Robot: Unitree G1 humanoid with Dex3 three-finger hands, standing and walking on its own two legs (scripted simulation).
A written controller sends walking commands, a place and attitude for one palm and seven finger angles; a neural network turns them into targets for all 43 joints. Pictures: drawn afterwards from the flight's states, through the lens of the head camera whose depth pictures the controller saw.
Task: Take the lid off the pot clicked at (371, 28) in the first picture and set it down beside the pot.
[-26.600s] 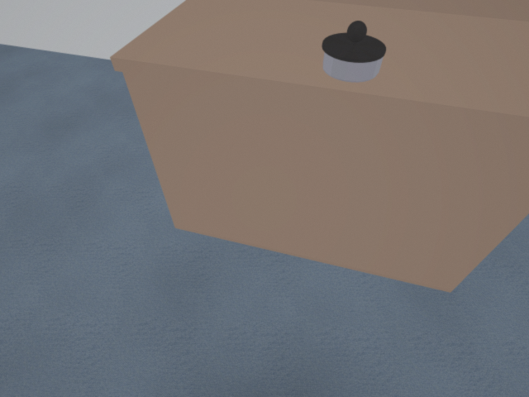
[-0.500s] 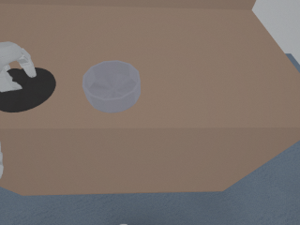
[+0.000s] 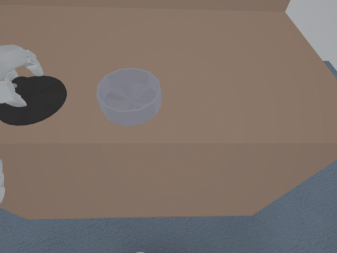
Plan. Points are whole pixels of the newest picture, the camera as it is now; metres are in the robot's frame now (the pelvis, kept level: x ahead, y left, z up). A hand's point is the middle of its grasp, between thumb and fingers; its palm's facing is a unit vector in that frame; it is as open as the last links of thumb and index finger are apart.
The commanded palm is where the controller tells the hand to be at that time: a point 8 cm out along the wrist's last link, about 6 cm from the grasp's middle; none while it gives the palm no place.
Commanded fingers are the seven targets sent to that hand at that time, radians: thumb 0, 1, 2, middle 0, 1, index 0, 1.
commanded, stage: open the fingers wide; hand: left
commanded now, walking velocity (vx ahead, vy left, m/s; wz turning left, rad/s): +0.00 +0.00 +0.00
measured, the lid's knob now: (23, 87) +0.47 +0.34 +0.13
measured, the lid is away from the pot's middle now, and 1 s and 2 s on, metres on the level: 0.24 0.24 0.24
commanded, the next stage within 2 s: raise the empty hand in 0.04 s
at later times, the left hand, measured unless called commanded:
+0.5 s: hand (10, 68) +0.45 +0.32 +0.19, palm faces -0.30 -0.08 -0.95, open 11.0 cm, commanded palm +0.45 +0.32 +0.27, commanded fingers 0.00 -0.16 0.96 -0.52 -0.52 -0.52 -0.52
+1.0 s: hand out of the picture +0.46 +0.32 +0.25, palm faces -0.22 -0.08 -0.97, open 11.0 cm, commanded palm +0.45 +0.32 +0.32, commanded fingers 0.00 -0.16 0.96 -0.52 -0.52 -0.52 -0.52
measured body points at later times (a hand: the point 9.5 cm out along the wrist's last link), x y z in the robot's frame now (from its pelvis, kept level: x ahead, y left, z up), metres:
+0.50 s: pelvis +0.01 +0.00 +0.00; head +0.06 +0.00 +0.45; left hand +0.46 +0.32 +0.25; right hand +0.07 -0.28 -0.12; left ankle +0.05 +0.08 -0.73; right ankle -0.03 -0.15 -0.73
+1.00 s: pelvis +0.01 -0.01 +0.01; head +0.06 -0.03 +0.45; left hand +0.47 +0.32 +0.31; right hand +0.10 -0.29 -0.12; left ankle +0.05 +0.08 -0.73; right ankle -0.03 -0.15 -0.73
